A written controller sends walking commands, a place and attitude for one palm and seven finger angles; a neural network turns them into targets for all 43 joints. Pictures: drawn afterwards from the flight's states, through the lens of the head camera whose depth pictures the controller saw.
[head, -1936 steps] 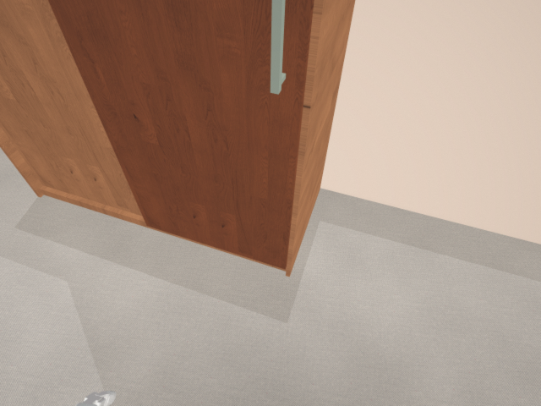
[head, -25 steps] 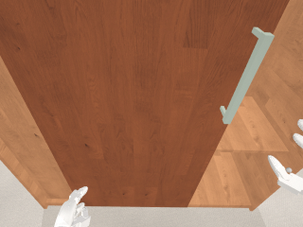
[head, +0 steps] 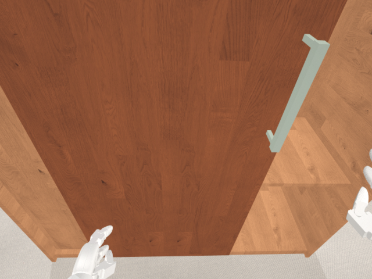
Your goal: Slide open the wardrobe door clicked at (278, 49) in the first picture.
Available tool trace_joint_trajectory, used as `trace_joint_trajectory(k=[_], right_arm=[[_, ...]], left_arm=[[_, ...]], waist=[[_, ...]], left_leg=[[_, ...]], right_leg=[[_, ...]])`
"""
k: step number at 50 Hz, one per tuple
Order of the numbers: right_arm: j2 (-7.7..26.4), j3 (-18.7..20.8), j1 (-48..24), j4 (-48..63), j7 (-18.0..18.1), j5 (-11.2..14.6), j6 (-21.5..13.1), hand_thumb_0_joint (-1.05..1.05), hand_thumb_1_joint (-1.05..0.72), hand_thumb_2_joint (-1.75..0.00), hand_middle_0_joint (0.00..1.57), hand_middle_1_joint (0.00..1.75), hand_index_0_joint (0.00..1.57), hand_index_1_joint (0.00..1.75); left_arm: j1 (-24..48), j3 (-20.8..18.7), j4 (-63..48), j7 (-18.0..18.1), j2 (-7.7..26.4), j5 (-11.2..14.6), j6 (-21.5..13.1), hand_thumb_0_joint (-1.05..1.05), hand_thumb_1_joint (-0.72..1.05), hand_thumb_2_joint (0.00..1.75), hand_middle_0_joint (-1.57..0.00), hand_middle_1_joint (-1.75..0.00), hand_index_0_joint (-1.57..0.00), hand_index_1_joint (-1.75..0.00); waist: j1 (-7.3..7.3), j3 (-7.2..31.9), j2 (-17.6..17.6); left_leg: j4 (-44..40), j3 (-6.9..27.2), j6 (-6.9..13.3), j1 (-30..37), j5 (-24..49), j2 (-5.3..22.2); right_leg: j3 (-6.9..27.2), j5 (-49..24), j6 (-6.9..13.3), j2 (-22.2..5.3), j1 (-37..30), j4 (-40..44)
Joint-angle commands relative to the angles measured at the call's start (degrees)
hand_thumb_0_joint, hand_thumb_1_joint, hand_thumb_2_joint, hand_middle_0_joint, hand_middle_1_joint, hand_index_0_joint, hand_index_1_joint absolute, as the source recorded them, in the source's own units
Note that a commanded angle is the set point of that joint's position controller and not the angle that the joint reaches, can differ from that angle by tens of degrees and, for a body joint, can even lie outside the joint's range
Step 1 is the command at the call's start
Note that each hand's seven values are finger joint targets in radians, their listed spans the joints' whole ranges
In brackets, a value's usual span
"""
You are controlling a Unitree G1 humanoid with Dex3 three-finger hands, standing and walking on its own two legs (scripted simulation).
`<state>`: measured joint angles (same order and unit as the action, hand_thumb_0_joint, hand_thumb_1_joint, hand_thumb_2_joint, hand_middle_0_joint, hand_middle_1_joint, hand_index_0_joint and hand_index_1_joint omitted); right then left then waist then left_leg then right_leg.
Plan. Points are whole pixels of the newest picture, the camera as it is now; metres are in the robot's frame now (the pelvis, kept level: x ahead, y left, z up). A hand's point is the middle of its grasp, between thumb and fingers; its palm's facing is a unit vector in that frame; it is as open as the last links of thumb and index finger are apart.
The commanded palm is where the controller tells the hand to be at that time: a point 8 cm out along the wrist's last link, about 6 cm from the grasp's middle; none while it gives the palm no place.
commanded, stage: step back with the hand held close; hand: right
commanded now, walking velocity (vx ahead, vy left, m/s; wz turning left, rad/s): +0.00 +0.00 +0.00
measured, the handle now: (289, 100) +0.41 -0.23 +0.23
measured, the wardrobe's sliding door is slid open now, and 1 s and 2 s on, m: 0.43 0.43 0.43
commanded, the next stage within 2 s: stop stepping back and stand still in 1.28 s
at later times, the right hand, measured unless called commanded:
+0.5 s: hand (356, 221) +0.17 -0.27 +0.15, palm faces +0.35 +0.80 -0.49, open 7.4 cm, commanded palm +0.12 -0.31 +0.17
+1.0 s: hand out of the picture +0.09 -0.30 +0.16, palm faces +0.50 +0.73 -0.46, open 7.4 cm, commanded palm +0.03 -0.33 +0.17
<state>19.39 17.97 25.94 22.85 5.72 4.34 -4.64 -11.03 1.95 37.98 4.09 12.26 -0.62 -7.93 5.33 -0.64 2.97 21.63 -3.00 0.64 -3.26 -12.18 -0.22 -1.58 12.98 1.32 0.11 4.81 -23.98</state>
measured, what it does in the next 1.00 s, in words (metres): shifts its weight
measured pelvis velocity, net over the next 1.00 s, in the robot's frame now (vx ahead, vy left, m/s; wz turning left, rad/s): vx -0.10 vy -0.02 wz -0.04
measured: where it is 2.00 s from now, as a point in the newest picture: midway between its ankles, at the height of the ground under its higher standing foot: outside the picture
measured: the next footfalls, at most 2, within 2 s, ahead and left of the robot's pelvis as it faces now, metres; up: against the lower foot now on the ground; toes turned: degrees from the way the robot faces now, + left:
left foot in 1.48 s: -0.25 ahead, +0.10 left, +0.00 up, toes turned +6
right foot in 1.62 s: -0.09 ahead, -0.14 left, +0.00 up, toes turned +7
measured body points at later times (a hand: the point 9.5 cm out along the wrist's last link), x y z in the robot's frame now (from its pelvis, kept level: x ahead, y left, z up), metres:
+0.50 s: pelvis -0.03 -0.02 +0.00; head -0.02 -0.02 +0.45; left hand +0.14 +0.23 -0.08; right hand +0.15 -0.31 +0.18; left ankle +0.00 +0.11 -0.74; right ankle +0.01 -0.10 -0.74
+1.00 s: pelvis -0.10 -0.02 -0.02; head -0.08 -0.05 +0.42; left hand +0.08 +0.20 -0.09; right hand +0.06 -0.34 +0.19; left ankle -0.05 +0.11 -0.74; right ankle +0.01 -0.10 -0.74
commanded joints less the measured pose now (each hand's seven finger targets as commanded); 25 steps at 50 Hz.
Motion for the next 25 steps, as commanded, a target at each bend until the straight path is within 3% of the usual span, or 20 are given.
trace_joint_trajectory(k=[1, 3, 5, 6, 7, 8, 12, 14, 17, 19, 23, 25], right_arm=[[10.7, 6.7, -6.5, 12.4, 0.7, 0.1, -3.4, 0.00, -0.90, -0.90, 0.20, 0.30, 0.20, 0.30], [10.6, 6.9, -6.0, 11.7, 0.6, 0.2, -3.4, 0.00, -0.90, -0.90, 0.20, 0.30, 0.20, 0.30], [10.5, 6.9, -5.6, 12.0, 0.6, 0.2, -3.4, 0.00, -0.90, -0.90, 0.20, 0.30, 0.20, 0.30], [12.3, 8.2, -9.6, 10.5, 0.9, 0.1, -3.3, 0.00, -0.90, -0.90, 0.20, 0.30, 0.20, 0.30], [20.0, 15.9, -18.4, 15.6, 1.6, -0.3, -6.5, 0.00, -0.90, -0.90, 0.20, 0.30, 0.20, 0.30], [14.4, 11.9, -11.6, 9.0, 1.1, -0.2, -6.9, 0.00, -0.90, -0.90, 0.20, 0.30, 0.20, 0.30], [10.0, 7.6, -3.0, 8.9, 0.5, -1.0, -7.9, 0.00, -0.90, -0.90, 0.20, 0.30, 0.20, 0.30], [11.4, 9.0, -0.5, 10.6, 0.9, -1.1, -8.3, 0.00, -0.90, -0.90, 0.20, 0.30, 0.20, 0.30], [13.4, 11.3, 1.9, 12.8, 1.5, -1.0, -8.8, 0.00, -0.90, -0.90, 0.20, 0.30, 0.20, 0.30], [15.8, 13.7, 1.9, 15.5, 1.9, -1.1, -9.4, 0.00, -0.90, -0.90, 0.20, 0.30, 0.20, 0.30], [15.1, 14.0, 3.6, 15.6, 2.2, -1.1, -10.0, 0.00, -0.90, -0.90, 0.20, 0.30, 0.20, 0.30], [14.7, 13.8, 3.3, 16.4, 2.3, -1.3, -10.4, 0.00, -0.90, -0.90, 0.20, 0.30, 0.20, 0.30]], left_arm=[[8.7, -2.7, -9.6, 0.7, 6.7, 0.1, -3.1, 0.00, 0.90, 0.90, -0.20, -0.30, -0.20, -0.30], [8.6, -2.7, -9.6, 0.7, 6.7, 0.1, -2.9, 0.00, 0.90, 0.90, -0.20, -0.30, -0.20, -0.30], [8.6, -2.9, -9.6, 0.8, 6.8, 0.1, -3.0, 0.00, 0.90, 0.90, -0.20, -0.30, -0.20, -0.30], [8.6, -2.9, -8.9, 0.9, 7.0, 0.2, -2.6, 0.00, 0.90, 0.90, -0.20, -0.30, -0.20, -0.30], [8.5, -2.4, -11.8, 0.7, 8.0, 0.9, -1.5, 0.00, 0.90, 0.90, -0.20, -0.30, -0.20, -0.30], [8.0, -2.5, -10.3, 0.8, 7.2, 0.6, -0.7, 0.00, 0.90, 0.90, -0.20, -0.30, -0.20, -0.30], [6.9, -3.4, -12.1, 0.3, 8.0, 0.3, 1.2, 0.00, 0.90, 0.90, -0.20, -0.30, -0.20, -0.30], [7.0, -3.8, -12.9, 0.5, 8.3, 0.3, 1.8, 0.00, 0.90, 0.90, -0.20, -0.30, -0.20, -0.30], [6.3, -4.3, -14.3, 0.7, 8.1, 0.6, 2.8, 0.00, 0.90, 0.90, -0.20, -0.30, -0.20, -0.30], [6.5, -4.7, -14.8, 1.0, 8.4, 0.6, 3.0, 0.00, 0.90, 0.90, -0.20, -0.30, -0.20, -0.30], [5.7, -4.9, -15.6, 1.2, 8.1, 0.9, 3.0, 0.00, 0.90, 0.90, -0.20, -0.30, -0.20, -0.30], [5.4, -5.0, -15.7, 1.3, 8.3, 1.0, 2.4, 0.00, 0.90, 0.90, -0.20, -0.30, -0.20, -0.30]], waist=[[-0.51, 1.7, 1.6], [-0.58, 1.6, -0.5], [-0.57, 2.2, -0.2], [-0.97, 1.8, 0.4], [-2.55, -2.6, 0.4], [-3.13, -2.9, -3.0], [-3.23, 3.8, -0.8], [-3.09, 6.2, 0.0], [-3.18, 9.0, -2.5], [-3.17, 10.0, -0.7], [-3.31, 9.2, -0.7], [-3.44, 9.1, 1.4]], left_leg=[[-4.0, 1.9, 0.6, -2.5, 5.0, 0.6], [-4.1, 1.7, 0.6, -2.8, 4.5, 0.4], [-4.0, 1.9, 0.6, -2.2, 5.9, 0.5], [-4.5, 2.0, 0.6, -3.0, 4.4, 0.4], [-7.8, 7.9, 0.2, -8.3, 5.2, 2.7], [-8.6, 8.4, 0.4, -10.1, 4.2, 3.8], [-5.7, 6.6, -0.2, -9.3, 9.1, 4.2], [-3.8, 5.5, -0.6, -8.3, 11.1, 3.7], [-0.9, 4.8, -1.2, -6.3, 13.2, 3.1], [1.0, 4.8, -1.3, -5.0, 14.2, 2.7], [4.1, 5.5, -1.6, -3.2, 14.8, 2.3], [5.9, 5.7, -1.6, -2.1, 14.3, 2.0]], right_leg=[[2.1, -7.5, -0.1, -1.2, 0.5, 4.4], [2.1, -7.1, 0.0, -1.2, 0.5, 4.4], [1.9, -8.5, 0.1, -1.2, 0.0, 4.3], [1.9, -7.0, -0.1, -1.2, 0.3, 4.6], [3.0, -2.0, 1.4, -1.9, 5.6, 3.2], [3.9, -2.1, 1.5, -1.5, 4.9, 2.0], [2.9, -8.4, 1.2, -2.4, 3.1, 1.6], [3.1, -11.1, 1.4, -2.8, 3.2, 2.1], [3.7, -13.4, 1.6, -3.6, 5.4, 2.1], [4.2, -13.1, 1.8, -3.9, 7.2, 2.5], [5.1, -9.5, 2.3, -4.8, 12.9, 2.8], [5.6, -6.5, 2.7, -5.4, 15.3, 3.4]])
